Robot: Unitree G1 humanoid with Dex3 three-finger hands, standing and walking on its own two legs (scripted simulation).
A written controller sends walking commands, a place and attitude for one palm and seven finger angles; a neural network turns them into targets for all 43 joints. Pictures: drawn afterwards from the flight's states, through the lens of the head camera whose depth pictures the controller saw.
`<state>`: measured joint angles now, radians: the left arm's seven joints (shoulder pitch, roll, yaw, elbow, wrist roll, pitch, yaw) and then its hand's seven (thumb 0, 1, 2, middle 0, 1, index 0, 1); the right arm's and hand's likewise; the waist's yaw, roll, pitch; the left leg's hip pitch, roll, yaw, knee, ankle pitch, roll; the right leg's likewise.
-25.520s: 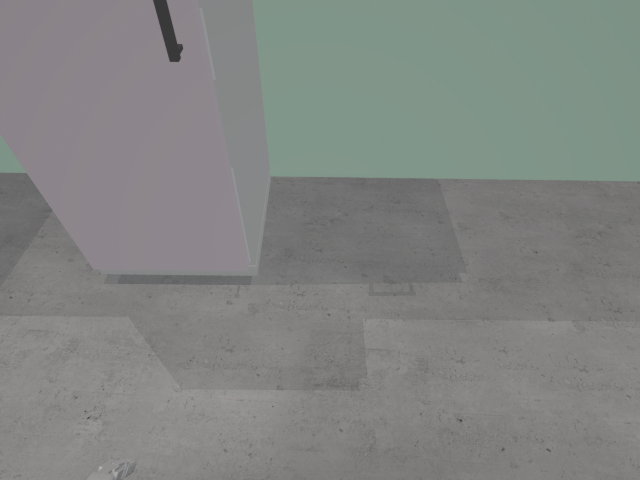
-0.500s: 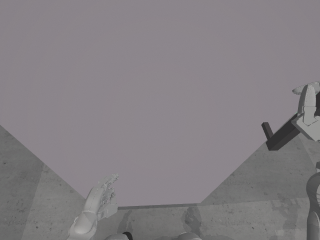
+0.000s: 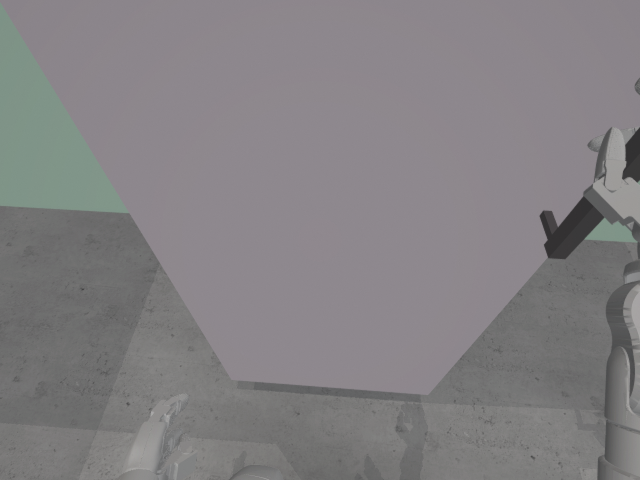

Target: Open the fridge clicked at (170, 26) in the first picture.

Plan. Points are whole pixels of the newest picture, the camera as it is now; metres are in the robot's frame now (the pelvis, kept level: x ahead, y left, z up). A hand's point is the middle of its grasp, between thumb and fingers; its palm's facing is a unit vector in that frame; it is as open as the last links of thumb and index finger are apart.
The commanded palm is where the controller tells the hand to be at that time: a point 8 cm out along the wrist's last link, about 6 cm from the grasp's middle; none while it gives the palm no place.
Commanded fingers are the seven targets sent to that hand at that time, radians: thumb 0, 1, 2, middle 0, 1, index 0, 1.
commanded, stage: walk backward, drawing the door open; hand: right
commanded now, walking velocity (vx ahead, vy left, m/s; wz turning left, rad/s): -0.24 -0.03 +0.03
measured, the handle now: (630, 138) +0.40 -0.20 +0.25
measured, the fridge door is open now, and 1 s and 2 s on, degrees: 0 1 13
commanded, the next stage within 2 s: none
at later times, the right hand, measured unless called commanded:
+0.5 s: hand (608, 184) +0.36 -0.18 +0.23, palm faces +0.18 +0.97 -0.17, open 6.9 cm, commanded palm +0.31 -0.23 +0.23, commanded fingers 0.00 -0.90 -0.90 0.45 1.40 0.45 1.40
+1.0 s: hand (609, 188) +0.36 -0.18 +0.23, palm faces +0.13 +0.98 -0.15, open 6.9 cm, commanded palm +0.30 -0.23 +0.23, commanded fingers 0.00 -0.90 -0.90 0.45 1.40 0.45 1.40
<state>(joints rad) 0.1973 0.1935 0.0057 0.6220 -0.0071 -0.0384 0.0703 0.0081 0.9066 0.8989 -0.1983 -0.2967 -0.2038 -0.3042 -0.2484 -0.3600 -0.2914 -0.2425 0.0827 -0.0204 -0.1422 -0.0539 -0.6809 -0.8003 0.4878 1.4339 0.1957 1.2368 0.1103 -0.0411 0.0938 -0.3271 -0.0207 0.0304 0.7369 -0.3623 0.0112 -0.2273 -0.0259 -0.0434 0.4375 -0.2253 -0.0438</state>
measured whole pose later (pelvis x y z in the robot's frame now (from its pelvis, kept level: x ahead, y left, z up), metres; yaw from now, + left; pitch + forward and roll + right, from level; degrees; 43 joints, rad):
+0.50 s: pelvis -0.02 -0.03 -0.01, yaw +6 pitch +1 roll +1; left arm 0.11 0.22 -0.01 0.55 -0.01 -0.04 0.07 0.01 0.91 0.90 -0.20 -0.30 -0.20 -0.30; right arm -0.28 -0.38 -0.29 -0.27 0.08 -0.05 -0.13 -0.07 -0.67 -0.80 0.46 1.42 0.18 1.22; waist 0.05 0.00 0.13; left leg -0.21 0.03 0.06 0.46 -0.27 0.01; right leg -0.29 -0.04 -0.05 0.49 -0.22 0.00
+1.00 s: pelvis -0.02 -0.05 +0.00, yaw +7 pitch +1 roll +1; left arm 0.13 0.19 -0.05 0.56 -0.03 0.00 0.06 0.01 0.90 0.90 -0.20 -0.30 -0.21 -0.30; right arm -0.27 -0.34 -0.26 -0.28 0.10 -0.04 -0.14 -0.04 -0.71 -0.79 0.45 1.40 0.14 1.25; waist 0.06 -0.04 0.13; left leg -0.20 0.03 0.05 0.40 -0.22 -0.02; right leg -0.37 -0.03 0.03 0.65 -0.26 0.01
